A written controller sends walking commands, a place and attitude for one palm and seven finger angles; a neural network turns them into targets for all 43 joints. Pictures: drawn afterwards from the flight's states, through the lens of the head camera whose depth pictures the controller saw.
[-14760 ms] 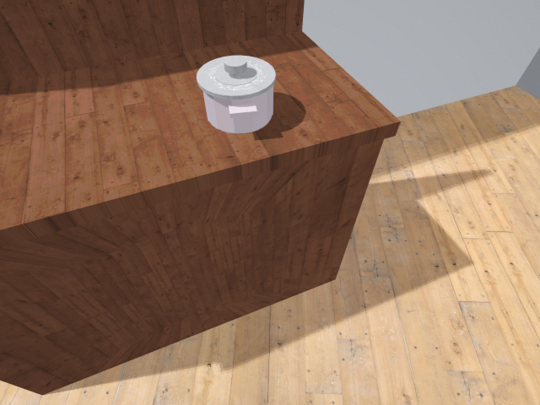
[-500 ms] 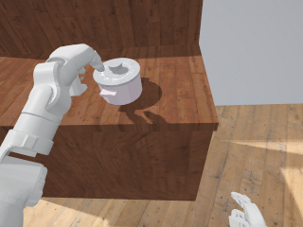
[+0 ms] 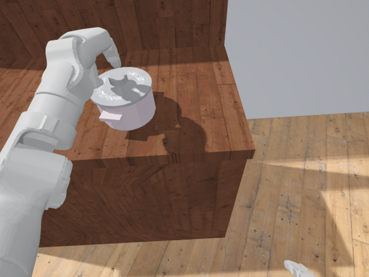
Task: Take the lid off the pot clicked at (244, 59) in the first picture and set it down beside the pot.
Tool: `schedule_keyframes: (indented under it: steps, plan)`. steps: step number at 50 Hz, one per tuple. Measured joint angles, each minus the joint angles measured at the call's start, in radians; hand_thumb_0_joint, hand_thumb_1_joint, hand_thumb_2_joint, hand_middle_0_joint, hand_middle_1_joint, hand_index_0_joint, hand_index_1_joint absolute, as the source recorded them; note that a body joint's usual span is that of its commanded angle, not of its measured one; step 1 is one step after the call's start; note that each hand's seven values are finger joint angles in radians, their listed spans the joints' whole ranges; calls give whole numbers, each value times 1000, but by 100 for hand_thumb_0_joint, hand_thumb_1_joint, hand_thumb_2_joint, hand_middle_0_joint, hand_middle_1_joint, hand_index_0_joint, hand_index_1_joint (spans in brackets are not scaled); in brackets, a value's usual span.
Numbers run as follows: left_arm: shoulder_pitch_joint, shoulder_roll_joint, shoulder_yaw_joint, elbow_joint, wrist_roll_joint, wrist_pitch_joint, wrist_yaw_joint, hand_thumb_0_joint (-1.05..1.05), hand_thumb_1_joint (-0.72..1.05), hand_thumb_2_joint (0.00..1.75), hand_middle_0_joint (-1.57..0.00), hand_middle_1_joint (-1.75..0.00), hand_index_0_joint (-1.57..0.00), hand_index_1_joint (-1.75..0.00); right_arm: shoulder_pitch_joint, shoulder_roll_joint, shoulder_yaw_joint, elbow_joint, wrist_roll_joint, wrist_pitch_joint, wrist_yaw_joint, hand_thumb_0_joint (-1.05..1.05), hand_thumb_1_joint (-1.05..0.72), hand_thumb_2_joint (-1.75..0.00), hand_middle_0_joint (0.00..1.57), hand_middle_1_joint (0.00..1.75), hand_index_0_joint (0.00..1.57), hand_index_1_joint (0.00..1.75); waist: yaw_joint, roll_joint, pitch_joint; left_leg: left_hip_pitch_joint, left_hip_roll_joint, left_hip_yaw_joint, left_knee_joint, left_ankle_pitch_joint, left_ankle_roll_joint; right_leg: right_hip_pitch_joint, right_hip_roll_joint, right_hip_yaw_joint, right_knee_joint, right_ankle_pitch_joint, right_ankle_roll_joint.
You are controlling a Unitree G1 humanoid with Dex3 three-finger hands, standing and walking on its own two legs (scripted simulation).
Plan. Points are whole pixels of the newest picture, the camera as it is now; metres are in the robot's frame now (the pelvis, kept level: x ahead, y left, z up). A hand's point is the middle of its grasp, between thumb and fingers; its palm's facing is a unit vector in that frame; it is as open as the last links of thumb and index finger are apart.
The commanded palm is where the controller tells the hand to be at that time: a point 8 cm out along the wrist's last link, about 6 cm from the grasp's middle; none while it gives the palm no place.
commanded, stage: move the open hand above the knob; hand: left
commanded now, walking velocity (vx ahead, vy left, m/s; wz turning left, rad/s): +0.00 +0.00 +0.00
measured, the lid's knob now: (118, 78) +0.54 +0.16 +0.16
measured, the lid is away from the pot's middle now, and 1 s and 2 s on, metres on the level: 0.00 0.00 0.00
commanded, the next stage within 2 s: lower the open fingers around the knob in 1.02 s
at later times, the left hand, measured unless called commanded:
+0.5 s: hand (112, 55) +0.51 +0.15 +0.23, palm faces -0.27 -0.09 -0.96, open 9.8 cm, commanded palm +0.49 +0.17 +0.29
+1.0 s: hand (101, 59) +0.50 +0.17 +0.23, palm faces -0.27 -0.07 -0.96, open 9.8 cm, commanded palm +0.49 +0.17 +0.29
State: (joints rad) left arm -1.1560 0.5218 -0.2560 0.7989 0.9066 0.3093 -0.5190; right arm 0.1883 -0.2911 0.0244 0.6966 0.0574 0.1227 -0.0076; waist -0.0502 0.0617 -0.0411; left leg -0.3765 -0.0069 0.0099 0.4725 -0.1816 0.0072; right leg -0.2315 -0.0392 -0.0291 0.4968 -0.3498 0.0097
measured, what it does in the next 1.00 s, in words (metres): stands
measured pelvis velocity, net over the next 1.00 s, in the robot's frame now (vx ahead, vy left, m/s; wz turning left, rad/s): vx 0.00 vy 0.00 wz -0.02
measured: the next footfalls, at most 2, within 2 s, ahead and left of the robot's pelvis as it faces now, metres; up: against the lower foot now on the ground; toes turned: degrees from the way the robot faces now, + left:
none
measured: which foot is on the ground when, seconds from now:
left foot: down 0.00-1.00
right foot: down 0.00-1.00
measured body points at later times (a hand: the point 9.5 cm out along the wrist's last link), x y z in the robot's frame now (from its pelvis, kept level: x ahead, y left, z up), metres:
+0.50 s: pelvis +0.01 +0.00 +0.00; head +0.04 -0.02 +0.45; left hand +0.52 +0.15 +0.28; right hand +0.03 -0.27 -0.14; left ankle +0.03 +0.12 -0.74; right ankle -0.06 -0.12 -0.74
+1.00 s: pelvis +0.00 +0.00 +0.00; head +0.04 -0.01 +0.45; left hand +0.51 +0.17 +0.29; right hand +0.06 -0.27 -0.13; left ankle +0.03 +0.12 -0.74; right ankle -0.06 -0.12 -0.74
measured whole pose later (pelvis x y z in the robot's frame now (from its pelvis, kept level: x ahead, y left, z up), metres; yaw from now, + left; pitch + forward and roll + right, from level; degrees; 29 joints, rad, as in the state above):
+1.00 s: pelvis +0.00 +0.00 +0.00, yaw -1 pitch +8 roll +0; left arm -1.36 0.53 -0.27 1.08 0.95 0.26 -0.49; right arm 0.24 -0.29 0.00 0.73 0.06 0.11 -0.03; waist -0.11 0.03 -0.07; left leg -0.44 0.00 0.03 0.48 -0.18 0.01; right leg -0.30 -0.03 -0.01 0.49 -0.33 0.01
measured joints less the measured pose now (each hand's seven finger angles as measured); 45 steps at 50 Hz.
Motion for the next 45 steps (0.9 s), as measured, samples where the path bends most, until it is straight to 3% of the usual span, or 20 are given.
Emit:
schedule_keyframes:
  steps: [14,23,32,45]
  plan:
    - [-155,3,12,221,41,-23,28,0,-37,170,-90,-8,-90,-8,85,-9,-27,40,-2,-8,-4,1,-90,-90,20,30,20,30,-53,-13,-15,-34,9,22,-7,-3,5,-38,6,23,-22,14,5]
    - [-193,-2,43,290,63,-34,45,0,-37,170,-90,-8,-90,-8,110,-4,-29,49,-6,-9,-5,1,-90,-90,20,30,20,30,-71,-10,-30,-46,16,37,-13,-1,5,-60,11,40,-22,20,5]
    - [-168,25,53,290,66,-44,37,0,-37,170,-90,-8,-90,-8,112,3,-26,36,-2,-9,-14,1,-90,-90,21,30,20,30,-66,-8,-34,-37,21,41,-10,-3,5,-53,16,46,-17,18,3]
    - [-187,24,-12,286,42,-42,18,0,-37,170,-90,-8,-90,-8,60,-3,-23,35,8,-7,-20,1,-90,-90,21,30,20,30,-54,-24,-26,-50,14,19,3,0,4,-53,12,23,-11,17,3]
